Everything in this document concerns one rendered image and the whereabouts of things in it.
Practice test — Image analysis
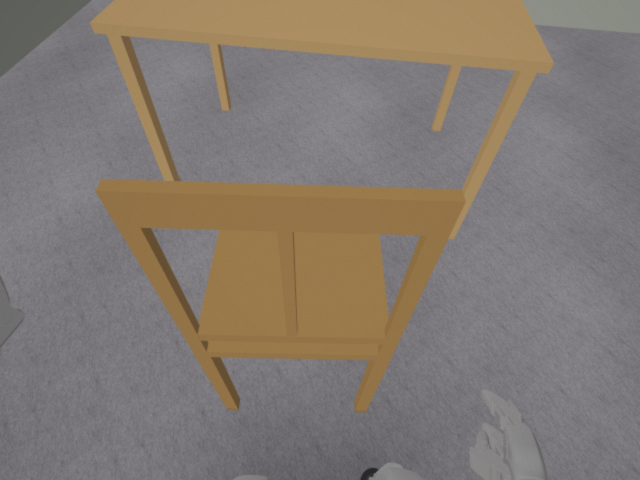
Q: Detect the chair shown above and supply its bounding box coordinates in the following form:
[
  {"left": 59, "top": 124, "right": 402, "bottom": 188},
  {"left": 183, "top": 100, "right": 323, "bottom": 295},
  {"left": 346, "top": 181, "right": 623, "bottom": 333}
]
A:
[{"left": 95, "top": 179, "right": 466, "bottom": 412}]

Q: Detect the left robot hand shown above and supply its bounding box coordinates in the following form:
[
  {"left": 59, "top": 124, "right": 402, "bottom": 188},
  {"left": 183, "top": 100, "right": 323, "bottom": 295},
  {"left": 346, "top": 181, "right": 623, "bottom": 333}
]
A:
[{"left": 0, "top": 276, "right": 25, "bottom": 348}]

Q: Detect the table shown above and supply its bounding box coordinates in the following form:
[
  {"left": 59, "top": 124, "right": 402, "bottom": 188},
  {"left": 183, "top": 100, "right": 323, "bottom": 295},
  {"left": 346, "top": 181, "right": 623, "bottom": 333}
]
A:
[{"left": 90, "top": 0, "right": 554, "bottom": 239}]

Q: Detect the right robot hand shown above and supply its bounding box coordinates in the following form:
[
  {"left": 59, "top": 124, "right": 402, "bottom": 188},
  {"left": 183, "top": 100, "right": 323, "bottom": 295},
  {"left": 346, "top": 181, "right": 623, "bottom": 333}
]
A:
[{"left": 469, "top": 389, "right": 548, "bottom": 480}]

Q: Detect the right robot shin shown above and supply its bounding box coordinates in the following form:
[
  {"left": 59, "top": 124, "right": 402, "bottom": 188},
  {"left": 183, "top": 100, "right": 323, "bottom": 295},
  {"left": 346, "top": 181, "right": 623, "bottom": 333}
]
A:
[{"left": 376, "top": 463, "right": 403, "bottom": 473}]

